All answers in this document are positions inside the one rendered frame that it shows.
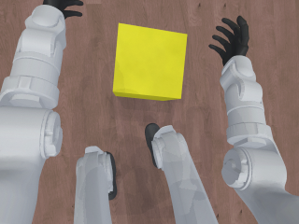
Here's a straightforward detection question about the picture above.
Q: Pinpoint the right robot forearm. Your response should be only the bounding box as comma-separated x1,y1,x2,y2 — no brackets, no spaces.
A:
220,55,287,179

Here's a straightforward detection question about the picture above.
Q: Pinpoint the robot left hand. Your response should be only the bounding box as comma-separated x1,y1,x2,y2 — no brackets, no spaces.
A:
42,0,84,19

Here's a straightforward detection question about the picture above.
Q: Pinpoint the robot right upper arm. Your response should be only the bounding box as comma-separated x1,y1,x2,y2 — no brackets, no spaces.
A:
221,147,299,224

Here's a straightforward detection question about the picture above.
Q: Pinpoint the robot right hand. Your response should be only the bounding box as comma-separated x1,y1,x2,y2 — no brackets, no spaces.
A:
208,15,249,66

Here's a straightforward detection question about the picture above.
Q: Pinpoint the carton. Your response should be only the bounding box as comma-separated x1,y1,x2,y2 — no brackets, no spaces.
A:
113,23,188,101

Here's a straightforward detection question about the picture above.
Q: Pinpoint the right robot shin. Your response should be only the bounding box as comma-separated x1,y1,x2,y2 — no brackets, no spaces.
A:
153,125,188,147

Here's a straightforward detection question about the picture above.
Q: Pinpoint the right robot thigh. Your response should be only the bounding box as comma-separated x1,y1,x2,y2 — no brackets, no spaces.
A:
151,131,219,224

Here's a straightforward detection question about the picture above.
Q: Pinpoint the robot left upper arm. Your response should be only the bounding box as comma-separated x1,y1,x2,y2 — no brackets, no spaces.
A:
0,105,63,224

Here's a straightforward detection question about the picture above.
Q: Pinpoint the left robot forearm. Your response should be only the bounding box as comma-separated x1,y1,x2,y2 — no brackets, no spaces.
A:
0,5,66,109

